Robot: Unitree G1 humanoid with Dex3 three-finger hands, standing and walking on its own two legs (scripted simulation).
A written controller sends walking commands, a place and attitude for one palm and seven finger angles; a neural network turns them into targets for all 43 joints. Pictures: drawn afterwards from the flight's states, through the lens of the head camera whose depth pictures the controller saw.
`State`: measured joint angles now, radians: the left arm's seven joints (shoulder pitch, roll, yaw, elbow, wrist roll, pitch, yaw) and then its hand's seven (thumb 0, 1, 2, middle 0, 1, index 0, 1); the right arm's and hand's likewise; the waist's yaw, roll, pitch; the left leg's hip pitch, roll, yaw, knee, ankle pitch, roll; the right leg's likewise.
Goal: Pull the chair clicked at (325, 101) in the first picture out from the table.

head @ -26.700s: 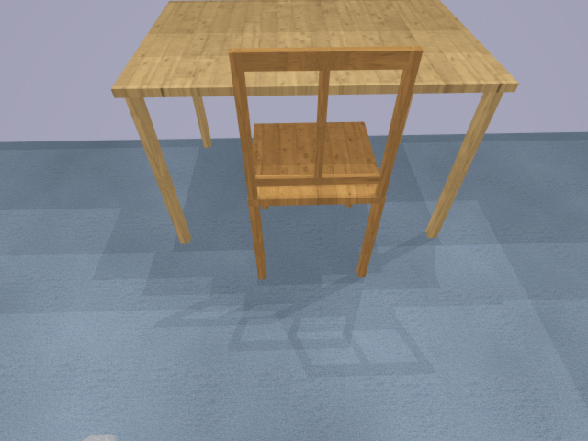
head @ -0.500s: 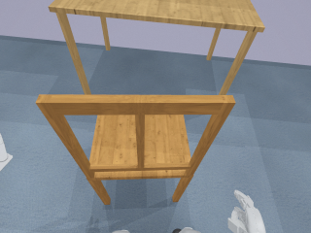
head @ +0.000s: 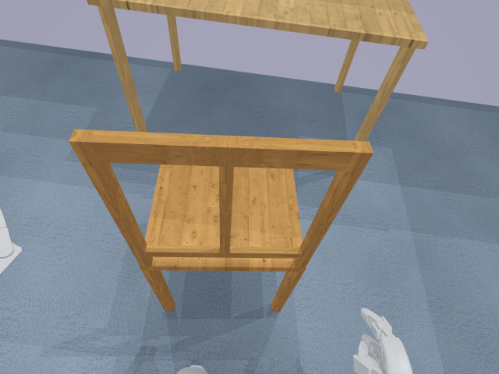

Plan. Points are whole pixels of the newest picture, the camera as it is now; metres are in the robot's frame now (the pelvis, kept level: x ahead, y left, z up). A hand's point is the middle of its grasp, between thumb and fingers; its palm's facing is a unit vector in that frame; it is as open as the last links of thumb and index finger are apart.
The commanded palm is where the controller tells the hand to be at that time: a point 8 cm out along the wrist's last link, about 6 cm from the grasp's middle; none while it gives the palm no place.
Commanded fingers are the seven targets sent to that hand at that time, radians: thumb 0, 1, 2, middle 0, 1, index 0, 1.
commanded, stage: step back with the hand held close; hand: left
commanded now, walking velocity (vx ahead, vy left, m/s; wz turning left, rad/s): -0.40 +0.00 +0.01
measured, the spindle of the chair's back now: (225, 214) +0.41 +0.09 -0.06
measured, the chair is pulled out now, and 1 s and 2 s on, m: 0.61 0.61 0.61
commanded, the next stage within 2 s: stop stepping back and stand still in 0.24 s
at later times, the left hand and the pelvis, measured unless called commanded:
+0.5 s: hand out of the picture +0.06 +0.20 +0.16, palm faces +0.37 -0.79 -0.49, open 7.4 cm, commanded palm +0.01 +0.25 +0.18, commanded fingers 0.00 0.90 0.90 -0.20 -0.30 -0.20 -0.30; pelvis -0.13 -0.05 +0.00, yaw +0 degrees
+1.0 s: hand out of the picture -0.04 +0.23 +0.18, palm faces +0.53 -0.73 -0.44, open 7.4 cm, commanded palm -0.08 +0.26 +0.18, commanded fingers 0.00 0.90 0.90 -0.20 -0.30 -0.20 -0.30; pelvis -0.21 -0.05 +0.00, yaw +3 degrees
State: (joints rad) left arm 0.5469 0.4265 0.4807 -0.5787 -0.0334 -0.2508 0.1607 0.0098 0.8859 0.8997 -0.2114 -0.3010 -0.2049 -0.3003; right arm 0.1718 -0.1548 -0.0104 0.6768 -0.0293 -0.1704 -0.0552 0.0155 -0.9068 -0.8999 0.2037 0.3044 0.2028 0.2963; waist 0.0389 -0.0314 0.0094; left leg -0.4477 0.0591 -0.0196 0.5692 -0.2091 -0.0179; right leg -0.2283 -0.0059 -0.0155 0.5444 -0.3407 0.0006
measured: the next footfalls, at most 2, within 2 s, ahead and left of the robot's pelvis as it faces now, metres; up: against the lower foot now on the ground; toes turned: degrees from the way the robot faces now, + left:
left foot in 0.28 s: +0.01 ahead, +0.10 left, +0.00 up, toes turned +0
left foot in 0.70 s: -0.16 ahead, +0.06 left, +0.00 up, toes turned +3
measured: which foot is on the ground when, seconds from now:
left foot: down 0.00-0.12, up 0.14-0.26, down 0.28-0.46, up 0.48-0.68, down 0.70-1.00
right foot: down 0.00-0.72, up 0.74-0.90, down 0.92-1.00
